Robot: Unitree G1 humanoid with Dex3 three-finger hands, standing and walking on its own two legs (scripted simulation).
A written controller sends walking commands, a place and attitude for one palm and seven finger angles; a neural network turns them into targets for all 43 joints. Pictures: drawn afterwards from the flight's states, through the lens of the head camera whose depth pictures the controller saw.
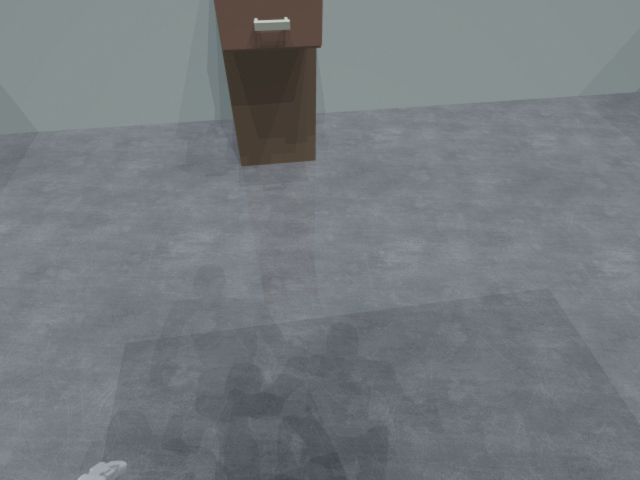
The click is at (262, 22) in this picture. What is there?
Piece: drawer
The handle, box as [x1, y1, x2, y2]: [254, 17, 289, 30]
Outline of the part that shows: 289,20 286,17 284,17 281,20 258,20 254,18 254,28 255,30 289,29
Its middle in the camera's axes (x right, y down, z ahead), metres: -0.16 -0.69 +1.24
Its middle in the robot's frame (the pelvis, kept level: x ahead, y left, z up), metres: +1.39 +0.23 +0.02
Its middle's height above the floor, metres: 0.79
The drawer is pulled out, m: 0.29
